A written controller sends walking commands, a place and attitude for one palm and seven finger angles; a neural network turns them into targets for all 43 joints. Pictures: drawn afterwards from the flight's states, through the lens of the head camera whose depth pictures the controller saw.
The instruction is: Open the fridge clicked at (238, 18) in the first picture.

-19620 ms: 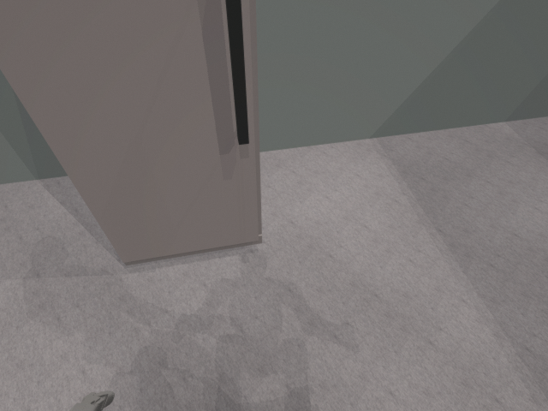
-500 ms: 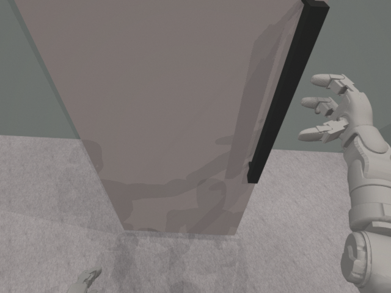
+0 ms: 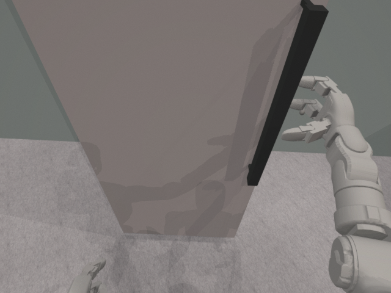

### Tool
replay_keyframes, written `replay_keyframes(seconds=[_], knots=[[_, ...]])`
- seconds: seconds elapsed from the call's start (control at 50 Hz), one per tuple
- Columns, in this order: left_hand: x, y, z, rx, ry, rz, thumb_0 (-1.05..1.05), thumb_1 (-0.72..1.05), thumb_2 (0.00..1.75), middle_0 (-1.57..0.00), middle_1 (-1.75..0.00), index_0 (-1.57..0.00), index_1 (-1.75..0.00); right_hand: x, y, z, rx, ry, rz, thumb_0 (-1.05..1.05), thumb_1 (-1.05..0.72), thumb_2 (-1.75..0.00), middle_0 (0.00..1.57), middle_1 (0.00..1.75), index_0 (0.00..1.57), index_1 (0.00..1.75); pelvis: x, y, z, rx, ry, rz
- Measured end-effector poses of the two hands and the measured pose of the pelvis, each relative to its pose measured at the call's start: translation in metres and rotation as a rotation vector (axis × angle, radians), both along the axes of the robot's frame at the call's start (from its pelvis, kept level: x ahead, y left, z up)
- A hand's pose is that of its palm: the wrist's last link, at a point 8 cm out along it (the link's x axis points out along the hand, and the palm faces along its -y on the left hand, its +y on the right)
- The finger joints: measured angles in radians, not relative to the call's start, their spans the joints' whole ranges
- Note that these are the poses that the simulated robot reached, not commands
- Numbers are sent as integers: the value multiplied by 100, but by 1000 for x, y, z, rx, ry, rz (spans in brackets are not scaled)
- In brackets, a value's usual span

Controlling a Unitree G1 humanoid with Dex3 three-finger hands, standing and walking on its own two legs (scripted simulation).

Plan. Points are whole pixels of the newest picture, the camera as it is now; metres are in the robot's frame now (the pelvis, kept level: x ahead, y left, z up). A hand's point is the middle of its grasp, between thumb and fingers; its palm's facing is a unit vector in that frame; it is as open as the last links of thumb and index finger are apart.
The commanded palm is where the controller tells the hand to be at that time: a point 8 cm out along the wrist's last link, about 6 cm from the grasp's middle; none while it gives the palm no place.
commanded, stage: feel for the door with the fingertips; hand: right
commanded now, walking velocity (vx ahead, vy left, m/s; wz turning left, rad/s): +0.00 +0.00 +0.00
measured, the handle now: (271, 116) +0.48 -0.13 +0.13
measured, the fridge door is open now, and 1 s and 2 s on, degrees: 0 0 0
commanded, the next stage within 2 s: slide the fingers in behind the handle in 0.44 s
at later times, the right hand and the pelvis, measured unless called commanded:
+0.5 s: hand (300, 102) +0.47 -0.17 +0.18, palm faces -0.03 +1.00 +0.01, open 14.0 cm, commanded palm +0.44 -0.22 +0.18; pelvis +0.00 +0.00 +0.00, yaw +0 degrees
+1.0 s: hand (304, 113) +0.44 -0.17 +0.18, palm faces -0.04 +1.00 +0.01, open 14.0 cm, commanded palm +0.42 -0.21 +0.18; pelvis +0.01 -0.01 +0.00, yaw +0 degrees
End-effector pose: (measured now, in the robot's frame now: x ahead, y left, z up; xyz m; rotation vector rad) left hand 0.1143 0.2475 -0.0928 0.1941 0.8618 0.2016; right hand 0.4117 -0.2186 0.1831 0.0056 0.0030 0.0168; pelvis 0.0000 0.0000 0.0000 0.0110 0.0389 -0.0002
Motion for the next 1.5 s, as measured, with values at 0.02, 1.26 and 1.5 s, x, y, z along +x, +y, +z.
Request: replay_keyframes(seconds=[0.02,1.26,1.5], knots=[[1,0,0,2,-2,-2,1,90,90,-21,-30,-20,-30,1,-1,0,0,3,-4,-2,50,-30,30,120,30,120,0,1,0,0,2,-1],[15,-11,-1,-8,0,-42,1,90,90,-21,-30,-20,-30,8,9,-2,-9,2,9,-2,50,-30,31,121,30,122,2,-3,-2,3,14,-19],[-29,0,-17,-4,113,-21,1,90,90,-21,-30,-20,-30,8,11,-2,-16,0,-12,-2,50,-30,31,123,31,124,-4,1,-2,2,17,-30]])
